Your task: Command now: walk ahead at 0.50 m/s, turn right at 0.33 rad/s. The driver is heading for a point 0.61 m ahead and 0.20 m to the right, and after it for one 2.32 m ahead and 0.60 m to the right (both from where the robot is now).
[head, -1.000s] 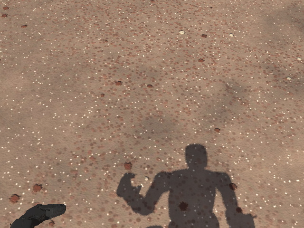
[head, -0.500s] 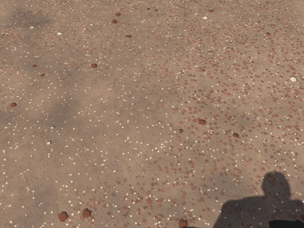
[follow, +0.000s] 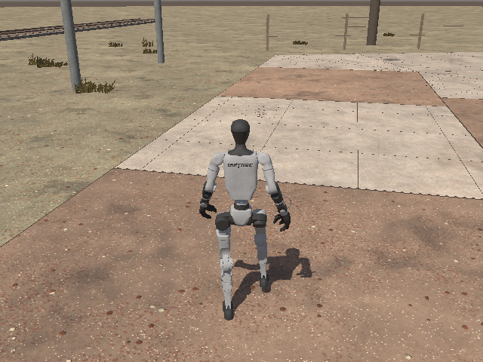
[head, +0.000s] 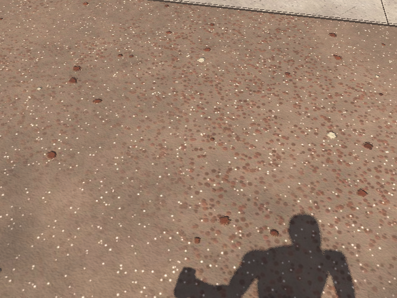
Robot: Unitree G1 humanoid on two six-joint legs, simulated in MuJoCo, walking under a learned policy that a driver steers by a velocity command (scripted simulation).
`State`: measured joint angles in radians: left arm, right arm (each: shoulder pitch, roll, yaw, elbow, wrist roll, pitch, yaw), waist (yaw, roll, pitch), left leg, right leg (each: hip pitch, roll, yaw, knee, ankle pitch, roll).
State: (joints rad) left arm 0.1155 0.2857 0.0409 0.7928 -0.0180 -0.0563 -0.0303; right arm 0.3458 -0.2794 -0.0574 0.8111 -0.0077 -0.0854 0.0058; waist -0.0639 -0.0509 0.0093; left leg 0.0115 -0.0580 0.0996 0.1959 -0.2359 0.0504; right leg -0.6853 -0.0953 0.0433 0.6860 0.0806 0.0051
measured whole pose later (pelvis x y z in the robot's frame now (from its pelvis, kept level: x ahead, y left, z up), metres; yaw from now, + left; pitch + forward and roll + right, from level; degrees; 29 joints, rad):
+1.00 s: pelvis +0.56 -0.11 +0.00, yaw -34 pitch +1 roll +2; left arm 0.14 0.30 0.07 0.63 -0.02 -0.02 -0.03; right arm 0.33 -0.29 -0.07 0.83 0.00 -0.08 0.00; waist -0.09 -0.04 0.04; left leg 0.01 -0.01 0.18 0.25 -0.28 0.01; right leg -0.69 -0.10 0.04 0.78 -0.02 0.00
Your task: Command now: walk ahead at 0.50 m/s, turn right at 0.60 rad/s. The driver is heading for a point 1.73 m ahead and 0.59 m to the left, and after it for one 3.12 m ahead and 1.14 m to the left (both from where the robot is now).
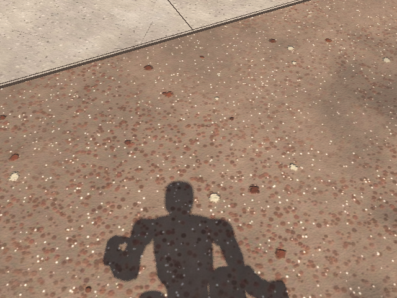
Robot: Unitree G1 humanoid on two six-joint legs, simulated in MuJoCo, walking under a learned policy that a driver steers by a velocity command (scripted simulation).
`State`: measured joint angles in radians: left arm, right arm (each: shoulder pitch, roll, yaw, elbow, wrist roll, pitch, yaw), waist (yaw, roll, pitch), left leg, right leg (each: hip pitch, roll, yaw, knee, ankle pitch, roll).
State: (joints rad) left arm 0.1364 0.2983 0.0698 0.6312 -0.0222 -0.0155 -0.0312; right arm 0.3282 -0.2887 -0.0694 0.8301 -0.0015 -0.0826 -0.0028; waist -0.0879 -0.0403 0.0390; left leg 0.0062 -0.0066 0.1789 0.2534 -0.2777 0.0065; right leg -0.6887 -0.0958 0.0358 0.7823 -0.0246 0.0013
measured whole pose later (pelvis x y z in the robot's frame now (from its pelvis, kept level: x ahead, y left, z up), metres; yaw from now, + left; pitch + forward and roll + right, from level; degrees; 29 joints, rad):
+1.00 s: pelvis +0.56 +0.05 +0.01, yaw +23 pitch +2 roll -1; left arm 0.05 0.29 0.06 0.70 0.01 -0.09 0.00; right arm 0.32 -0.28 -0.07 0.75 0.02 -0.05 0.00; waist -0.06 -0.03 0.04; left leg -0.14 -0.11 -0.13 0.35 -0.23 0.09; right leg -0.65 -0.08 0.10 0.67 -0.02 0.07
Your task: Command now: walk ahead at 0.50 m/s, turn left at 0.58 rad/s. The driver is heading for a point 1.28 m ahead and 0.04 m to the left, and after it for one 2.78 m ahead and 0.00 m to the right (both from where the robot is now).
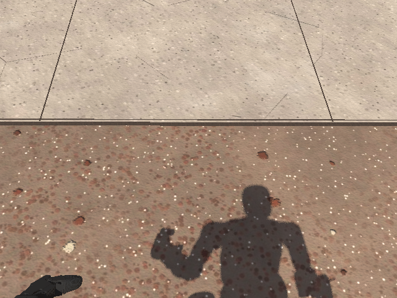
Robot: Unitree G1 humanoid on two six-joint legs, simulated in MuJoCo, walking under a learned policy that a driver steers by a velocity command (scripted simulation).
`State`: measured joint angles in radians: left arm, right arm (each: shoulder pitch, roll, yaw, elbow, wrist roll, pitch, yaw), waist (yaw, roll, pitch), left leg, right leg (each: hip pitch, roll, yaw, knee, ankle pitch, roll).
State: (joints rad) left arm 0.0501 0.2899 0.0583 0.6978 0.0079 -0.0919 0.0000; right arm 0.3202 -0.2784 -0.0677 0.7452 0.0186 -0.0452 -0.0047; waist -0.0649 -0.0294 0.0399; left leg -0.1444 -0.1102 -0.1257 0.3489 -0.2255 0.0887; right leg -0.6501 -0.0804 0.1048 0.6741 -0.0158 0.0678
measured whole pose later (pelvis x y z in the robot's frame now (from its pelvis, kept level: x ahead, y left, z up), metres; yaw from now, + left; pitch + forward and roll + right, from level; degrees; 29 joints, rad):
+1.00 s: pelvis +0.53 +0.09 +0.00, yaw +16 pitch +1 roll +2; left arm 0.10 0.29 0.04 0.81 -0.01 -0.06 -0.02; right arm 0.35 -0.28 -0.06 0.80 0.00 -0.08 0.01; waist -0.06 -0.05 0.01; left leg -0.05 -0.06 0.05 0.22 -0.20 0.05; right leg -0.68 -0.12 0.04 0.73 0.02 0.02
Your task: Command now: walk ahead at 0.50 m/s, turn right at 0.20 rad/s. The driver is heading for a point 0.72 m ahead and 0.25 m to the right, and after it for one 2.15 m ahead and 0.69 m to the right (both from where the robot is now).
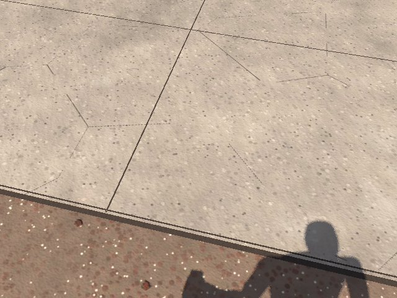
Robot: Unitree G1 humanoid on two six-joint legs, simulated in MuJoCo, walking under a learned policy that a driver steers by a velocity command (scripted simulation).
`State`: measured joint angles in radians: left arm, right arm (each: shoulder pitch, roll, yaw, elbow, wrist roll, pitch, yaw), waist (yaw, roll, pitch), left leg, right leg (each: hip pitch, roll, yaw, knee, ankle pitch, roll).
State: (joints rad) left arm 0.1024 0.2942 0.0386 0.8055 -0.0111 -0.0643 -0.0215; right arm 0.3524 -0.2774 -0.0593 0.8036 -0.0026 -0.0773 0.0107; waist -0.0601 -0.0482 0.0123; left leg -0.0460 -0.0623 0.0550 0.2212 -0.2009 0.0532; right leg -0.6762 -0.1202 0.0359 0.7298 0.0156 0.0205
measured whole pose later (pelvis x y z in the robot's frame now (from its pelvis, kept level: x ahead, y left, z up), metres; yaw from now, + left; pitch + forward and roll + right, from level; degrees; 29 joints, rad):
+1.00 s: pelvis +0.33 -0.07 -0.01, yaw -34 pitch +1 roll +0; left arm 0.18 0.32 0.07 0.65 -0.02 0.07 0.01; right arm 0.13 -0.27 -0.06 0.72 -0.01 0.02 -0.03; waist -0.01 -0.02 0.07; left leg -0.29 0.05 0.08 0.44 -0.16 0.00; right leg -0.43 -0.03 0.02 0.85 -0.40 0.08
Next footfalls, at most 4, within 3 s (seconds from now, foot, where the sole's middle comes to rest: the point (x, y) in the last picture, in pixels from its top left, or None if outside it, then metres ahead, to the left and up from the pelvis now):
0.18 right None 0.28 -0.15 -0.78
0.66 left None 0.47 0.00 -0.78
1.08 right None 0.29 -0.20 -0.78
1.54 left None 0.45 -0.04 -0.78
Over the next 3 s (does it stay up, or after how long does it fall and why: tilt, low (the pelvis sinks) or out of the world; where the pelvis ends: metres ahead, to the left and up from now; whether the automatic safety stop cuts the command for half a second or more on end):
stays up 1.01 -0.46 -0.02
